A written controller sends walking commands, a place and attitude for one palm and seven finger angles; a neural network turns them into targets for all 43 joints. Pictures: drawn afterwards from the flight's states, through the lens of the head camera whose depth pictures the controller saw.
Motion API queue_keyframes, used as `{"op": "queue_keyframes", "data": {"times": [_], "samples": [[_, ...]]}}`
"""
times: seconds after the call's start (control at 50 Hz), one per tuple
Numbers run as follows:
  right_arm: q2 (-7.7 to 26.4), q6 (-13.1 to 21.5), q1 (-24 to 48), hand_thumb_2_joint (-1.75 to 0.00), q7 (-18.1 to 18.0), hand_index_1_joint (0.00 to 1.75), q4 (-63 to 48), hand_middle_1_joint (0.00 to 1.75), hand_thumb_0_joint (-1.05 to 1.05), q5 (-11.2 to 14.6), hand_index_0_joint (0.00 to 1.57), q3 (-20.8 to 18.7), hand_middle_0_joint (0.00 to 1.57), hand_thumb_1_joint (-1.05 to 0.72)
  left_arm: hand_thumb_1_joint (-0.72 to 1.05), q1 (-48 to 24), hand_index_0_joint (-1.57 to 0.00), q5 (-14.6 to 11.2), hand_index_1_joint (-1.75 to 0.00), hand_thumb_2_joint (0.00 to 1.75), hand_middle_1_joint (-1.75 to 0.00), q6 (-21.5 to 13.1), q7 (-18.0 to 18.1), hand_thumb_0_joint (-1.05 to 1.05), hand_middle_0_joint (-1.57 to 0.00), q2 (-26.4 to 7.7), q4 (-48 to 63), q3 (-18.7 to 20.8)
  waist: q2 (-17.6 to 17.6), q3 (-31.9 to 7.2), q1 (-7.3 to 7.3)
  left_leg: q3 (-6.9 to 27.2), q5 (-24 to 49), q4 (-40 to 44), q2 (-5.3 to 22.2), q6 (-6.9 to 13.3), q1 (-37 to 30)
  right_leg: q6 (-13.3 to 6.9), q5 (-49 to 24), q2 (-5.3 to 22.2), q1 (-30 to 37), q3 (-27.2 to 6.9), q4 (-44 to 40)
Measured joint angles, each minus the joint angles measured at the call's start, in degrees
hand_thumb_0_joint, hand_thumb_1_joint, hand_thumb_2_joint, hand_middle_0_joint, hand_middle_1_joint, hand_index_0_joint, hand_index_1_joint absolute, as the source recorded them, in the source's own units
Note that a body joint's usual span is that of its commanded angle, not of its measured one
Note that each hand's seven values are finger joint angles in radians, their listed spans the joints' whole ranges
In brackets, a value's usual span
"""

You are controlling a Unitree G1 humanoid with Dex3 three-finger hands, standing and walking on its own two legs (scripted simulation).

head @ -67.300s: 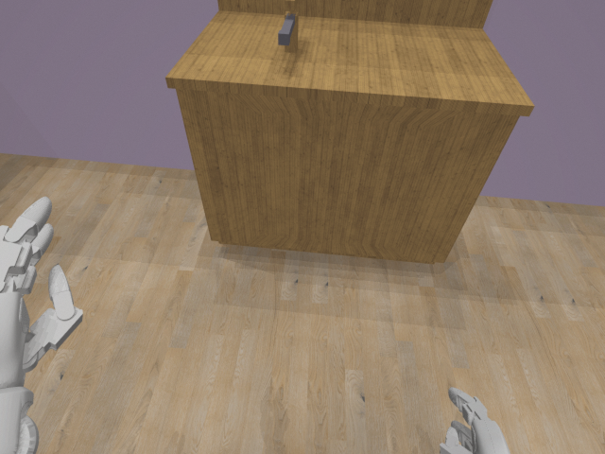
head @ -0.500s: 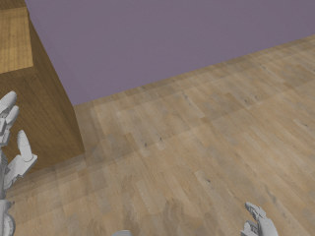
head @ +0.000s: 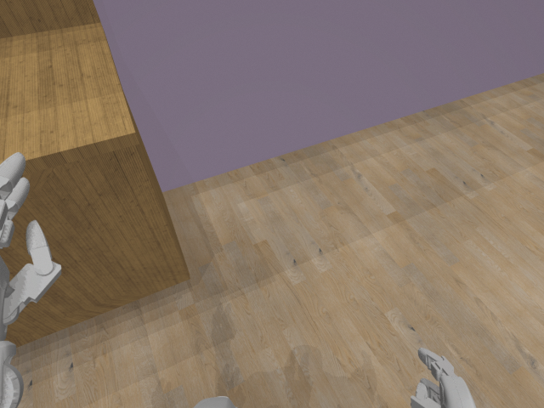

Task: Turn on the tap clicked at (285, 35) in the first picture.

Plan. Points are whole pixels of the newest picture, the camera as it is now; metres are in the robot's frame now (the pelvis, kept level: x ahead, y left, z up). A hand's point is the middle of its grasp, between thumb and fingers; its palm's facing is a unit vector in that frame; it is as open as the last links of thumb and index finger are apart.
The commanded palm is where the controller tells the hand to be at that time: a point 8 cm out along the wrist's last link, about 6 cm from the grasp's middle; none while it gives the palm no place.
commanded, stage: shuffle to correct the standing spot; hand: left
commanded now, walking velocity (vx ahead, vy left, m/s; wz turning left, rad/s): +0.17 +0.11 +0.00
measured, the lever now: out of the picture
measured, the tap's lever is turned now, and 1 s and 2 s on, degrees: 73 73 73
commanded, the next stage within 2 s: come to a stop and stand still in 0.04 s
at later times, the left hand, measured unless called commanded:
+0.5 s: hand (14, 220) +0.27 +0.31 +0.18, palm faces +0.38 -0.85 -0.36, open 7.4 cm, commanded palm +0.21 +0.35 +0.20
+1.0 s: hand (45, 242) +0.25 +0.27 +0.16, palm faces +0.29 -0.88 -0.37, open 7.4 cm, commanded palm +0.20 +0.31 +0.20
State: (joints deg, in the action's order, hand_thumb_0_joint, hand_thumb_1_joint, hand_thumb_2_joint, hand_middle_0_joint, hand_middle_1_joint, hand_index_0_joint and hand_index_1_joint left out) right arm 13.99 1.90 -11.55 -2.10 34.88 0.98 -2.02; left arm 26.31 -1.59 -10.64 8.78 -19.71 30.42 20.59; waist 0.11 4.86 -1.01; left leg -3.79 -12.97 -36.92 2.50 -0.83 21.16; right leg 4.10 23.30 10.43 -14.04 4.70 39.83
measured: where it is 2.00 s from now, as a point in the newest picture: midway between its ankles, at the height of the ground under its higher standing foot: outside the picture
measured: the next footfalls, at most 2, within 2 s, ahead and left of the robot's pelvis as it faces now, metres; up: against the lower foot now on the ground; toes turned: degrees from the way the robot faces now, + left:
right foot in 0.24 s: +0.07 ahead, -0.02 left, +0.00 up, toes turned -3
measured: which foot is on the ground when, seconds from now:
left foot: down 0.00-1.00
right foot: up 0.00-0.22, down 0.24-1.00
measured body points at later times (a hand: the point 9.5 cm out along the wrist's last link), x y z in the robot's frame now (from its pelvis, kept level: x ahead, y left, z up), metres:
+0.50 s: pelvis +0.04 +0.07 +0.02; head +0.05 +0.07 +0.47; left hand +0.24 +0.36 +0.19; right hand +0.21 -0.14 -0.06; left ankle +0.06 +0.13 -0.72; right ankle +0.02 -0.03 -0.72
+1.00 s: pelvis +0.02 +0.04 +0.02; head +0.04 +0.06 +0.47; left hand +0.23 +0.32 +0.18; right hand +0.15 -0.20 -0.06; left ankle +0.06 +0.12 -0.72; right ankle +0.02 -0.03 -0.72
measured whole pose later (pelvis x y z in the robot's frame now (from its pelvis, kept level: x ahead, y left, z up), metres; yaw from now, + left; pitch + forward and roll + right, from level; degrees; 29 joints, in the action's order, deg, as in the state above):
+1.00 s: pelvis +0.02 +0.04 +0.02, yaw -4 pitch +0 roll -2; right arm 12.2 7.9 -15.8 -1.8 33.0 0.5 0.8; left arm 25.3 -2.0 -12.8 5.2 -20.6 24.5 19.1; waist 0.9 2.2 -1.6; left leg -2.9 -12.9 -30.6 -0.4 2.6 17.4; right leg -4.4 12.7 -5.1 -12.9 4.3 25.2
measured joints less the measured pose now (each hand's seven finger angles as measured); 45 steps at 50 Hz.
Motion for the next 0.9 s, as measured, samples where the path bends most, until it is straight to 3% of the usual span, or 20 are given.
{"op": "queue_keyframes", "data": {"times": [0.04,0.1,0.18,0.22,0.26,0.34,0.46,0.62,0.64,0.68,0.72,0.78,0.84,0.9], "samples": [[-1.12,0.64,1.23,-0.90,-0.49,0.30,-0.11,0.30,0.01,-0.02,0.20,-0.64,0.20,-0.91,0.89,-0.97,-0.21,-0.07,-0.30,0.90,-0.30,-0.25,-0.11,0.02,-0.21,-1.36,0.28,0.92,1.04,0.78,0.01,-1.26,-2.12,-1.91,-1.00,1.60,0.64,-1.49,5.99,-1.47,-3.83,-3.30,8.97],[-3.25,2.16,2.10,-0.90,-0.18,0.30,-0.33,0.30,0.01,0.00,0.20,0.06,0.20,-0.91,0.89,-0.87,-0.21,-0.27,-0.30,0.90,-0.30,-0.15,0.15,0.02,-0.21,-2.77,0.60,2.54,1.26,0.36,0.96,-1.90,-2.05,0.20,-1.73,3.20,0.10,-2.93,7.38,-4.96,-7.77,-2.68,16.09],[-4.85,3.72,1.31,-0.90,0.42,0.30,-0.69,0.30,0.01,-0.13,0.20,2.21,0.20,-0.91,0.89,1.12,-0.21,-0.71,-0.30,0.90,-0.30,-0.18,0.26,0.02,-0.21,-2.88,2.26,3.16,0.52,-1.74,1.33,-3.01,-0.68,4.54,-2.85,4.47,-1.71,-3.66,4.21,-8.27,-6.45,1.24,6.25],[-5.10,3.72,0.65,-0.90,0.37,0.30,-0.81,0.30,0.01,-0.34,0.20,3.40,0.20,-0.91,0.89,2.08,-0.21,-0.73,-0.30,0.90,-0.30,-0.05,0.18,0.02,-0.21,-3.19,2.33,3.05,0.13,-2.94,1.18,-3.63,-0.67,5.64,-3.69,4.86,-2.46,-3.96,-0.14,-9.64,-3.37,2.36,-3.41],[-4.78,3.03,0.35,-0.90,0.07,0.30,-0.38,0.30,0.01,-0.64,0.20,4.25,0.20,-0.91,0.89,1.92,-0.21,-0.59,-0.30,0.90,-0.30,0.29,-0.06,0.02,-0.21,-2.95,0.77,2.42,-1.33,-3.67,1.05,-3.58,-1.23,5.69,-3.88,5.10,-3.16,-5.72,-6.80,-10.63,-0.98,2.03,-8.78],[-4.47,1.11,-0.56,-0.90,-0.24,0.30,0.76,0.30,0.01,-0.55,0.20,4.91,0.20,-0.90,0.89,1.02,-0.21,-1.01,-0.30,0.90,-0.30,2.54,-0.34,0.01,-0.21,-1.02,-3.98,1.08,-2.97,-5.57,-0.08,-4.05,-1.15,8.57,-3.74,4.81,-5.85,-6.23,-7.79,-11.20,1.87,1.25,-12.63],[-4.25,0.59,-0.43,-0.90,-0.89,0.30,-0.79,0.30,0.01,-0.85,0.21,4.39,0.21,-0.90,0.89,-2.27,-0.21,-1.25,-0.30,0.90,-0.30,6.64,-0.60,0.02,-0.21,1.05,-5.64,-1.51,-1.04,-4.79,-0.53,-4.64,0.34,11.80,-4.85,4.90,-7.87,-5.50,-8.05,-10.46,2.76,-0.01,-13.62],[-3.50,0.86,0.75,-0.90,-0.81,0.30,-3.45,0.30,0.01,-0.89,0.20,3.29,0.20,-0.90,0.89,1.18,-0.21,-1.64,-0.30,0.90,-0.30,4.96,-0.86,0.02,-0.21,-1.21,-0.42,-0.90,-1.02,-4.28,0.48,-4.36,1.85,13.04,-3.73,4.51,-7.13,-6.14,-10.61,-11.85,2.85,-0.01,-16.80],[-3.31,0.73,0.63,-0.90,-0.94,0.30,-3.44,0.30,0.01,-0.77,0.20,3.26,0.20,-0.90,0.89,1.56,-0.21,-1.64,-0.30,0.90,-0.30,4.62,-0.72,0.02,-0.21,-1.41,-0.60,-0.57,-1.13,-4.57,0.39,-4.32,1.93,13.07,-3.48,4.46,-6.96,-6.29,-10.95,-12.11,2.86,0.02,-17.27],[-3.00,2.93,-1.09,-0.90,-1.09,0.30,-3.62,0.30,0.01,-1.29,0.20,2.44,0.20,-0.91,0.89,-6.86,-0.21,1.83,-0.30,0.89,-0.30,2.61,-3.60,0.02,-0.21,-6.58,-4.95,2.09,-0.42,-3.85,-1.78,-3.34,1.94,11.13,-2.97,4.56,-4.66,-6.48,-10.92,-12.50,1.30,1.14,-16.23],[-2.48,3.80,-1.01,-0.90,-0.17,0.30,-2.71,0.30,0.01,-0.66,0.20,2.56,0.20,-0.91,0.89,-14.99,-0.22,0.82,-0.30,0.89,-0.30,-0.06,-4.84,0.02,-0.22,-8.97,-12.52,4.98,0.48,-2.94,-3.33,-3.38,2.34,10.43,-2.61,4.60,-3.60,-7.25,-10.78,-12.73,-0.23,1.18,-14.75],[-1.09,4.70,-0.75,-0.90,2.03,0.30,-3.77,0.30,0.01,0.35,0.20,2.14,0.20,-0.91,0.89,-14.84,-0.21,-1.32,-0.30,0.90,-0.30,0.46,-3.81,0.02,-0.21,-5.06,-14.08,6.13,-0.26,-1.85,-2.31,-4.52,2.26,9.81,-2.35,4.49,-3.78,-6.63,-10.24,-12.73,-1.18,0.10,-12.50],[-0.41,5.41,-1.39,-0.90,2.63,0.30,-4.57,0.30,0.01,0.56,0.20,1.75,0.20,-0.91,0.90,-6.93,-0.20,-1.20,-0.30,0.90,-0.30,-0.12,-3.72,0.02,-0.20,-0.20,-9.11,1.73,-1.17,-1.91,-0.48,-5.00,1.53,8.90,-2.06,4.37,-3.98,-7.09,-9.81,-12.96,-1.01,-0.40,-11.87],[-0.91,5.50,-2.81,-0.90,1.67,0.30,-4.18,0.30,0.01,0.11,0.20,1.95,0.20,-0.91,0.90,-0.30,-0.20,-0.65,-0.30,0.90,-0.30,-1.14,-4.63,0.02,-0.20,1.25,-5.58,-2.55,-0.72,-2.78,0.17,-3.27,-0.92,7.09,-2.12,2.95,-3.32,-7.84,-10.13,-13.82,-0.41,-0.39,-12.99]]}}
